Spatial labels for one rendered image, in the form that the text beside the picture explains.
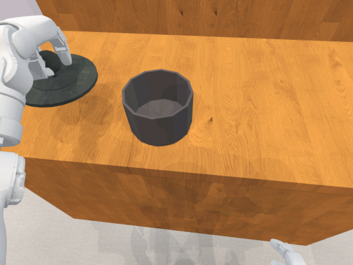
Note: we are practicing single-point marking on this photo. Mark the pot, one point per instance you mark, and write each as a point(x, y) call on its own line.
point(158, 105)

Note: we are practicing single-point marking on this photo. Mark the robot right hand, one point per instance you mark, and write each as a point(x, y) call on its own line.
point(287, 252)

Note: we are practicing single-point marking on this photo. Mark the left robot upper arm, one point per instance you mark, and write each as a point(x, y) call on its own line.
point(12, 178)

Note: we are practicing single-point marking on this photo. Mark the lid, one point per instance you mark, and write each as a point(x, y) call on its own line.
point(67, 85)

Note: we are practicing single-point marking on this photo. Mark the robot left forearm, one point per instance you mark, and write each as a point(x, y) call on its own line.
point(17, 45)

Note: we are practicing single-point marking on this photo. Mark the table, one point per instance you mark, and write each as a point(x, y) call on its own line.
point(269, 152)

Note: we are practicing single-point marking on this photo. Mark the robot left hand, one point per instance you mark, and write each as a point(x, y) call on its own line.
point(43, 30)

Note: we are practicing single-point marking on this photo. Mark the knob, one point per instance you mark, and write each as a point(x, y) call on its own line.
point(51, 59)

